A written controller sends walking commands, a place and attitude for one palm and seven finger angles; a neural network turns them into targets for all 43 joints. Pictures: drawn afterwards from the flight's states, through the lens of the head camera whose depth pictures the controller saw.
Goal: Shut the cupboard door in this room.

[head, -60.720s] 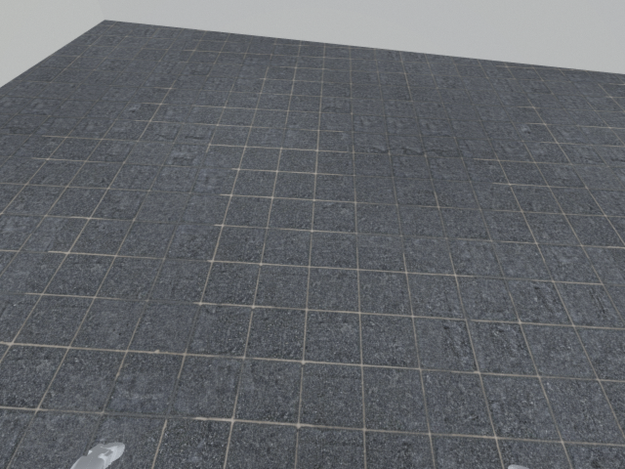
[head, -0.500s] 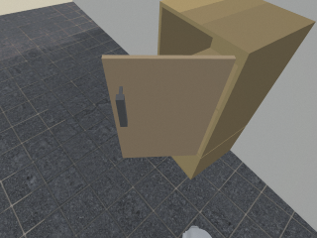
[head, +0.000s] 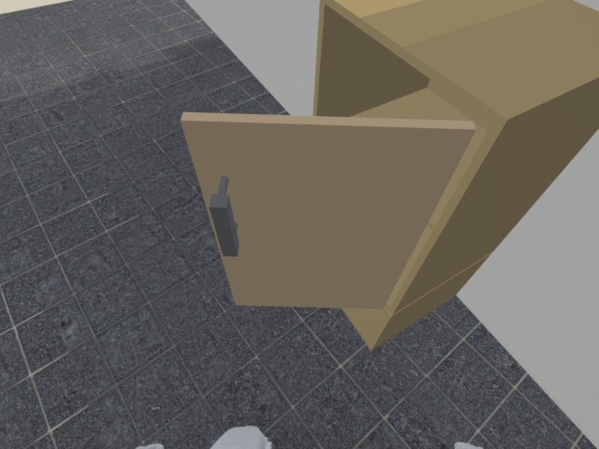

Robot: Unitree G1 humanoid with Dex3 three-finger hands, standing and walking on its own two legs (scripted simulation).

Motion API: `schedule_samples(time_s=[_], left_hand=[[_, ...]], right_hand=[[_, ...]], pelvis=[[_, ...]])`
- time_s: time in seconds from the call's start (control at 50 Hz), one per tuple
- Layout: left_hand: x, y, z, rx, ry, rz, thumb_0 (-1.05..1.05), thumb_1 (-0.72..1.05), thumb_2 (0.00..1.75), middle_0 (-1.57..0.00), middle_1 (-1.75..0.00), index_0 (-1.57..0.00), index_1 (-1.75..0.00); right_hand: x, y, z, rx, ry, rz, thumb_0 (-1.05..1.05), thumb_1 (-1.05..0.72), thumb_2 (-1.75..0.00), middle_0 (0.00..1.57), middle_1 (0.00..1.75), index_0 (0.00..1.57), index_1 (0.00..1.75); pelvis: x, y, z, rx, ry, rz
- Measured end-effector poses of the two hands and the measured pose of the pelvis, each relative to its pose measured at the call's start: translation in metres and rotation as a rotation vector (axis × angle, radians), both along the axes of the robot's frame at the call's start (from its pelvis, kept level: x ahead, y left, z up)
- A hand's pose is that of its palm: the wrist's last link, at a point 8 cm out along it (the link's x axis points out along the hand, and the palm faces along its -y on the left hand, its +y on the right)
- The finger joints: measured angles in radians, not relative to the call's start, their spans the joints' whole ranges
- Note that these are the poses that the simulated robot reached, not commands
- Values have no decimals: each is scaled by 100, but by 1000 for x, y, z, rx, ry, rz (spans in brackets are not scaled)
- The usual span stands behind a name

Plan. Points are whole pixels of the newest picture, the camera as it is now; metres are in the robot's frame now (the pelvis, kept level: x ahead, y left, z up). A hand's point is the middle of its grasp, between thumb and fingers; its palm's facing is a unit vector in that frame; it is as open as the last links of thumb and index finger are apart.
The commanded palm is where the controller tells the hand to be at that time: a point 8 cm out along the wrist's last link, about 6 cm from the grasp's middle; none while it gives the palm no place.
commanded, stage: come to a stop and stand still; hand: left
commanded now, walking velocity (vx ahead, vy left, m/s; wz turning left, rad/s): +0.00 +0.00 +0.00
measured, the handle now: (227, 217) +0.45 +0.16 -0.01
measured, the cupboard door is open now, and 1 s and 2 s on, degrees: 58 58 58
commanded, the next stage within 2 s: look again from close up in 0.98 s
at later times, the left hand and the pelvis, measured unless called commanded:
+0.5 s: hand out of the picture -0.02 +0.23 -0.17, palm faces -0.01 -0.98 -0.22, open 7.4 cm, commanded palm none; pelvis -0.04 +0.05 +0.00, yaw -2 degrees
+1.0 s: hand out of the picture -0.08 +0.17 -0.18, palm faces +0.00 -0.99 -0.13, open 7.4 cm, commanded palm none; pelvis -0.06 +0.02 +0.00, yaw -1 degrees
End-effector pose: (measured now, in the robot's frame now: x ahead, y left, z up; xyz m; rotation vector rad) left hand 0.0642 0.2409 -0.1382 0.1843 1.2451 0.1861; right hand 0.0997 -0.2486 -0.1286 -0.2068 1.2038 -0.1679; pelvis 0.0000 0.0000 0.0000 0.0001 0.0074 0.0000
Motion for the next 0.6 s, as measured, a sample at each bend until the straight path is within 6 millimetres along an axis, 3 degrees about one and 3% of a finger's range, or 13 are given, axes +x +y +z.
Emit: schedule_samples(time_s=[0.1, 0.26, 0.44, 0.6], left_hand=[[-19, 33, -21, -23, 24, 30, 0, 91, 90, -20, -30, -20, -30], [-54, 54, -14, -46, 96, 56, 0, 91, 90, -19, -29, -20, -30], [-80, 49, -9, -29, 138, 0, 0, 91, 90, -19, -29, -20, -30], [-98, 26, -1, -36, 130, -31, 0, 91, 90, -19, -29, -20, -30]], right_hand=[[5, 26, 5, -35, -57, 42, 0, -91, -90, 20, 30, 20, 30], [-34, 66, 13, -28, 20, 56, 1, -90, -90, 20, 30, 20, 30], [-89, 72, -5, 30, 70, -47, 0, -91, -90, 21, 30, 21, 30], [-151, 63, -13, 64, 160, -103, 0, -92, -90, 20, 30, 20, 30]], pelvis=[[-5, 24, -11, -21, -6, 10], [-14, 45, 3, -29, -13, -2], [-32, 49, 1, 10, -1, -36], [-47, 42, 5, 7, -26, -32]])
